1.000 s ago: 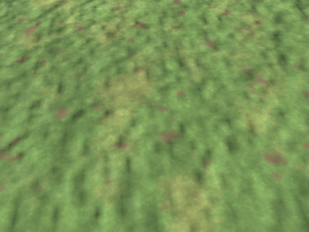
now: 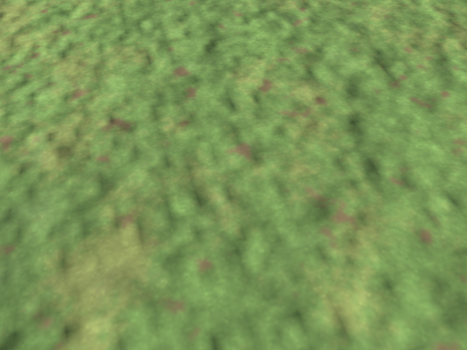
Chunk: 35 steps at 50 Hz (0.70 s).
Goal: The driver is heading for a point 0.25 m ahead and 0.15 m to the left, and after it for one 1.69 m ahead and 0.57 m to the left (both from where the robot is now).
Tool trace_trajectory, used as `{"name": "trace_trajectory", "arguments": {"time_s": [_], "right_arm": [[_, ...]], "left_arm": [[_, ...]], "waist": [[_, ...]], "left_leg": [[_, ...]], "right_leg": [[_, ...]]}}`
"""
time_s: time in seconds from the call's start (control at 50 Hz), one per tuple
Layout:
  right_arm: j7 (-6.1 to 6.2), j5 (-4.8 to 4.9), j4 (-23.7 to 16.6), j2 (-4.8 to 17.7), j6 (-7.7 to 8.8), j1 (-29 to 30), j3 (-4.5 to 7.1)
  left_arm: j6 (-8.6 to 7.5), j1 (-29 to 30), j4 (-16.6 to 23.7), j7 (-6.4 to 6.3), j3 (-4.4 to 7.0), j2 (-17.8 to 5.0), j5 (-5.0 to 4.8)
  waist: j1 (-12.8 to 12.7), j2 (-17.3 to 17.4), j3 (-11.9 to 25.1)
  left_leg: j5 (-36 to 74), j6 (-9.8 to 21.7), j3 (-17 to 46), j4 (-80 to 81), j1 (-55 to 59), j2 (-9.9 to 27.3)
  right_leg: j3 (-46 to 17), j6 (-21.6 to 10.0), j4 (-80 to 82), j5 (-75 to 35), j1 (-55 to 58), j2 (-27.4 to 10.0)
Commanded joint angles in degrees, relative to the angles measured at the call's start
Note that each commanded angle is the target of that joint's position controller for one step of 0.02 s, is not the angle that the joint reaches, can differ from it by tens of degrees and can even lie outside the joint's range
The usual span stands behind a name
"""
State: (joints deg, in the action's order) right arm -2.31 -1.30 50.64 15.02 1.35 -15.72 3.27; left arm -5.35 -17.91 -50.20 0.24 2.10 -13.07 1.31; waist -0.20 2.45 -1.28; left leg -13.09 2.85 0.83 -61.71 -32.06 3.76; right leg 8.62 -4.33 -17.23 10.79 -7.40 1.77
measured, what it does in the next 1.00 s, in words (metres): walks ahead, turning left: left foot, then right foot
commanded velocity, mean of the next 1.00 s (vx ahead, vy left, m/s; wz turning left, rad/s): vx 0.47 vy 0.00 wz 0.50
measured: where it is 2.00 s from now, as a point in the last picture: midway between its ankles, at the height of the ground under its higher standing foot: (205, 318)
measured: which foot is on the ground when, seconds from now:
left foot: up 0.00-0.30, down 0.32-0.84, up 0.86-1.00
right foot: down 0.00-0.30, up 0.32-0.82, down 0.84-1.00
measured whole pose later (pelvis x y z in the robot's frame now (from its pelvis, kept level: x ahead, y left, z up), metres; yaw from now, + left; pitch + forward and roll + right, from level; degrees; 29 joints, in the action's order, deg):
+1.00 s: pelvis +0.53 +0.10 -0.01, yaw +33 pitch +1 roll +0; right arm 0.0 -1.2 45.7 17.8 0.9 -16.6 4.2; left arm -4.1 -9.1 -42.3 -0.1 1.2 -14.4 1.2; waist 1.7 2.0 -4.3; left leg -24.9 1.8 4.4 -66.1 -22.9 -5.5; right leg 2.9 -1.8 -27.3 8.7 -19.4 0.3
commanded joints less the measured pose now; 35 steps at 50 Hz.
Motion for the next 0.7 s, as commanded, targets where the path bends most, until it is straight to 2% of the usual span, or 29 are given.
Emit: {"name": "trace_trajectory", "arguments": {"time_s": [0.02,0.08,0.12,0.2,0.26,0.28,0.3,0.32,0.34,0.36,0.38,0.4,0.42,0.44,0.48,0.52,0.56,0.62,0.7], "right_arm": [[-0.57,-0.23,-2.8,1.7,-0.47,0.7,0.53],[-0.98,-0.31,-4.9,0.9,-0.35,6.5,0.07],[-1.39,-0.47,-6.4,0.2,-0.22,10.5,-0.52],[-1.85,-0.78,-9.1,0.4,-0.10,15.4,-0.91],[-1.16,-0.89,-8.6,2.0,-0.24,10.9,-0.16],[-0.83,-0.87,-7.4,3.1,-0.06,6.1,0.46],[-0.36,-1.17,-5.3,4.5,0.45,-1.1,1.40],[0.55,-1.89,-3.0,8.9,0.67,-9.7,3.12],[1.17,-1.51,-3.9,16.0,0.32,-7.4,4.87],[1.21,0.46,-4.3,15.4,-0.35,-9.6,4.88],[1.74,0.67,-3.9,13.5,-0.52,-6.0,4.37],[1.87,0.93,-3.9,10.1,-0.35,-3.4,3.52],[2.02,1.05,-4.2,8.2,0.04,-0.9,2.99],[2.17,1.39,-4.5,6.8,0.45,0.6,2.47],[1.95,1.64,-4.4,7.0,1.67,-0.2,2.29],[1.85,1.46,-4.2,8.7,2.19,-2.0,2.69],[1.86,1.40,-3.9,9.0,2.15,-4.4,2.79],[1.89,1.43,-3.7,9.1,1.94,-7.8,2.85],[2.36,0.92,-3.7,9.5,1.72,-11.4,2.93]], "left_arm": [[-1.45,-1.6,1.7,-0.38,1.44,-6.2,-0.31],[-1.36,-2.7,0.6,-0.52,1.24,-5.6,-0.28],[-1.29,-3.7,0.0,-0.75,1.30,-6.1,-0.31],[-0.59,-7.0,-2.1,-1.43,1.62,-7.6,-0.13],[0.35,-5.8,-2.4,-2.02,2.11,-9.9,0.15],[0.99,-5.3,-2.3,-2.06,2.40,-10.9,0.31],[1.55,-4.7,-1.9,-1.98,2.60,-11.6,0.12],[1.55,-4.0,-0.5,-1.74,2.34,-10.7,0.06],[1.14,-7.0,3.4,-0.33,0.98,-3.4,-0.45],[0.34,1.1,5.3,-0.11,1.69,-8.0,-0.10],[-0.49,4.5,6.8,0.12,1.38,-7.4,-0.78],[-1.01,3.7,6.3,-0.05,1.21,-7.4,-0.77],[-0.53,3.3,5.8,-0.19,1.31,-7.3,-0.04],[0.64,1.6,5.6,-0.15,1.22,-7.0,0.95],[2.64,0.9,5.9,0.27,1.11,-6.1,1.67],[3.51,3.5,7.1,0.59,0.90,-5.3,1.60],[3.75,8.6,9.1,0.71,0.84,-5.5,1.51],[3.66,15.0,11.2,0.91,0.63,-5.7,1.21],[2.98,21.7,13.8,1.32,0.03,-5.7,0.78]], "waist": [[0.6,-5.9,-1.6],[-0.1,-5.9,-3.2],[-1.1,-6.2,-4.0],[-2.3,-6.0,-5.0],[0.5,-8.1,-1.0],[2.7,-8.2,2.0],[6.0,-7.1,6.2],[9.8,-2.3,11.4],[4.4,11.9,15.3],[8.0,2.6,17.1],[6.2,0.3,8.4],[3.6,-3.4,3.8],[1.3,-4.7,1.4],[-0.5,-3.9,1.5],[-1.6,-3.0,2.1],[-1.2,-2.1,1.3],[0.4,-0.9,-0.3],[3.1,0.5,-0.8],[5.7,1.2,-1.0]], "left_leg": [[6.1,-0.8,1.2,0.5,-8.0,2.0],[11.6,-1.1,-0.9,9.0,-8.8,1.5],[14.3,-0.7,-3.4,15.7,-7.0,1.0],[10.9,2.3,-7.7,24.0,-4.8,-0.8],[2.4,6.1,-11.0,25.6,2.9,-5.9],[-0.6,7.6,-11.3,26.5,8.1,-8.0],[0.0,9.3,-10.3,30.4,17.8,-9.6],[-3.7,12.2,-0.1,33.9,32.0,-3.2],[-1.6,21.5,31.3,37.3,50.0,14.2],[-1.8,22.3,41.1,44.5,50.6,15.4],[2.0,20.2,31.8,45.7,44.0,14.7],[8.9,17.7,26.3,46.6,36.0,12.4],[14.6,15.6,21.5,47.1,30.2,9.2],[18.3,14.7,18.0,48.0,26.3,7.0],[23.2,14.5,15.0,48.6,23.5,4.7],[22.8,13.9,13.5,49.6,22.0,3.1],[20.8,12.6,13.9,50.4,22.6,2.2],[20.3,10.9,15.0,49.5,26.1,1.6],[24.3,10.6,17.1,46.3,31.5,2.1]], "right_leg": [[-7.6,-4.2,10.4,-14.6,3.3,-15.8],[-2.7,-3.8,10.1,-17.7,4.1,-14.5],[-0.1,-3.5,9.8,-19.6,4.8,-14.5],[3.0,-2.8,6.4,-29.1,11.3,-16.4],[5.6,-1.8,-5.1,-54.0,15.5,-17.0],[5.9,-1.9,-13.2,-58.0,15.5,-17.1],[6.3,-1.2,-24.8,-53.2,11.9,-16.5],[6.6,0.5,-41.6,-36.1,0.3,-14.7],[3.4,4.2,-63.1,19.1,-27.1,-2.2],[-9.7,4.0,-67.6,18.4,-34.5,-0.8],[-11.0,3.4,-64.7,11.7,-37.8,-4.6],[-10.5,3.3,-58.7,7.8,-34.6,-6.7],[-10.7,3.8,-54.8,7.1,-31.0,-7.9],[-10.8,4.7,-52.3,6.8,-27.1,-8.4],[-10.1,6.1,-48.7,7.1,-24.8,-8.4],[-9.0,7.1,-44.3,3.9,-26.3,-8.3],[-8.6,7.9,-39.1,-0.9,-29.5,-8.3],[-8.9,8.1,-31.2,-6.9,-32.2,-7.3],[-8.9,7.5,-23.1,-9.2,-32.8,-5.0]]}}
Next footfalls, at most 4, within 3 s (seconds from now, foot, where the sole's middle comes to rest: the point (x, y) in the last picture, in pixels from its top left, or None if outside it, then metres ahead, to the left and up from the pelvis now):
0.32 left None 0.31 0.12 -0.78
0.84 right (231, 292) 0.67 0.08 -0.78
1.28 left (165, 323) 0.58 0.27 -0.78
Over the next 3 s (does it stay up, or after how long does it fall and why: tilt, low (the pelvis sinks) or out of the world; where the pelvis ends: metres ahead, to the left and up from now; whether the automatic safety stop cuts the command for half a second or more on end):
stays up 0.75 0.31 -0.01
